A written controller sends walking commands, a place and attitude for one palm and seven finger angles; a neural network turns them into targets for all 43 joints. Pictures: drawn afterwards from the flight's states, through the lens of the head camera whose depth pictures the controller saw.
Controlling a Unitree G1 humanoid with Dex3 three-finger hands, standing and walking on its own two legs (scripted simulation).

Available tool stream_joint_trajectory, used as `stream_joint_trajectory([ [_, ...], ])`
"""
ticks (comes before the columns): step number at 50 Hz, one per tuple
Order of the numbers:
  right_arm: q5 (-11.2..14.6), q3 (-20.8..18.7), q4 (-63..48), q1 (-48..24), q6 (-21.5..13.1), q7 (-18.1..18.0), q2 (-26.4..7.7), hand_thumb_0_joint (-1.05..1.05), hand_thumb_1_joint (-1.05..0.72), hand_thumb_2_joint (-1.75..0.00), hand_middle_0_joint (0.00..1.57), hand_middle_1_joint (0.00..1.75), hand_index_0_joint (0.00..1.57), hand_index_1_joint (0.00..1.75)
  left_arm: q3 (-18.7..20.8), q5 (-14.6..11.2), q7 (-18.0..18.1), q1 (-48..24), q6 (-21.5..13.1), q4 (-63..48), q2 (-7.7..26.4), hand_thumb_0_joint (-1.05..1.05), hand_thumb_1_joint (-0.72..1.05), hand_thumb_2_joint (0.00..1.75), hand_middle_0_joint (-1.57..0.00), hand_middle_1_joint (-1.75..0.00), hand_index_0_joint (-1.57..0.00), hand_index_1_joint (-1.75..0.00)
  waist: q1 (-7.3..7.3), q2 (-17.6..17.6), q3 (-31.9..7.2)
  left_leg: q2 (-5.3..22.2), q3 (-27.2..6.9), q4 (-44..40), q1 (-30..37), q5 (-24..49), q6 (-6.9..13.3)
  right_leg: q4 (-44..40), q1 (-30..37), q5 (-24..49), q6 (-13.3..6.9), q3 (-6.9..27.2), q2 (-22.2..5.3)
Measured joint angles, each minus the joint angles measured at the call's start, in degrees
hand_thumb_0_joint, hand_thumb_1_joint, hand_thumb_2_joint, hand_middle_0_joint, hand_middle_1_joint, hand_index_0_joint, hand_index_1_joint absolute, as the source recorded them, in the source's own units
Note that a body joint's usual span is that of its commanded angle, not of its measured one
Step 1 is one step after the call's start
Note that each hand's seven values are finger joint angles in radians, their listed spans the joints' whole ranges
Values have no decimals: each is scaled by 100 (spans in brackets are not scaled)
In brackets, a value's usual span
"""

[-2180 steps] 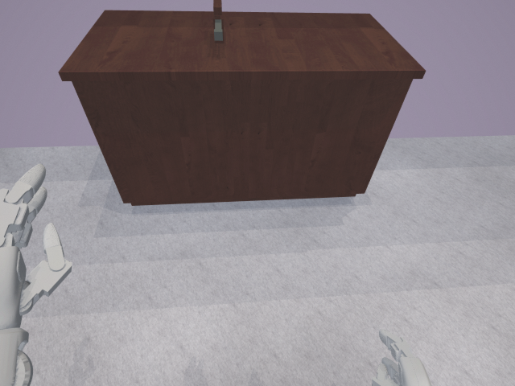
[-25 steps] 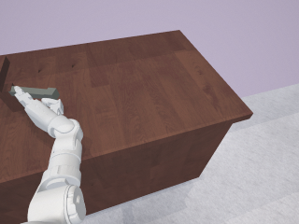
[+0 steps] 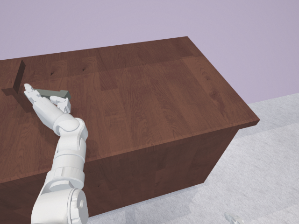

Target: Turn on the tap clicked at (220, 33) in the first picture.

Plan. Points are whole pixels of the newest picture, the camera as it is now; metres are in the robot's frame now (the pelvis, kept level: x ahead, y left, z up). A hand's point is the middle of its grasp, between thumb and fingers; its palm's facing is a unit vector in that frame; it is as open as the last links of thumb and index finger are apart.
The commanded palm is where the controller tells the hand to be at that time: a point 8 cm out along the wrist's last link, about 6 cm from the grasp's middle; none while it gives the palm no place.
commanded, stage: lift the hand up off the lever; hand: left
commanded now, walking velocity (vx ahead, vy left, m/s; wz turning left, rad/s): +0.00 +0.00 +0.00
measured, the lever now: (64, 96) +0.45 +0.27 +0.09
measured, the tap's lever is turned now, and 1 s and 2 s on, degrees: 66 66 66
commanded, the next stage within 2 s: draw the hand back beside the body in 1.70 s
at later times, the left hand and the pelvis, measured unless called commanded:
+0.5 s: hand (69, 97) +0.42 +0.24 +0.13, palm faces +0.82 -0.58 -0.06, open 7.9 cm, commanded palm +0.36 +0.25 +0.13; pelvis +0.01 -0.01 +0.01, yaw +0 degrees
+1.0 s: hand (61, 96) +0.40 +0.24 +0.15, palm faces +0.82 -0.57 -0.04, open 7.9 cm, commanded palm +0.34 +0.26 +0.15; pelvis +0.01 -0.02 +0.01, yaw +0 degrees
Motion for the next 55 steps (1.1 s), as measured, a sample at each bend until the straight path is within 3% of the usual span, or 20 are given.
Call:
stream_joint_trajectory([
  [25, 47, 6, 49, -48, 37, -58, 8, 1, -91, -90, 20, 30, 20, 30, -63, -67, 12, 122, 668, -560, -131, 2, 90, 90, -15, -14, -15, -15, 84, 24, 69, 9, 25, -347, 429, 60, -39, -277, 384, 33, -31, 37, 15],
  [55, 208, 88, 30, -375, -31, -260, -10, 1, -91, -90, 20, 30, 20, 30, -157, -315, -321, 489, 1289, -1361, -40, 2, 90, 90, -15, -15, -15, -15, 255, 27, 156, 23, 2, -794, 992, 249, -90, -650, 916, 175, -75, 23, 37],
])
